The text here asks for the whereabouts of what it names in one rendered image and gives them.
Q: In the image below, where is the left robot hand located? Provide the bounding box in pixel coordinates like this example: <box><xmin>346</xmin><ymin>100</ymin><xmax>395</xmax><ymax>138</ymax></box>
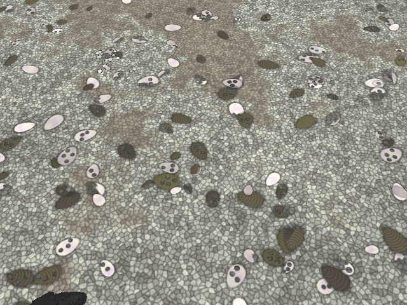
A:
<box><xmin>30</xmin><ymin>292</ymin><xmax>87</xmax><ymax>305</ymax></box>

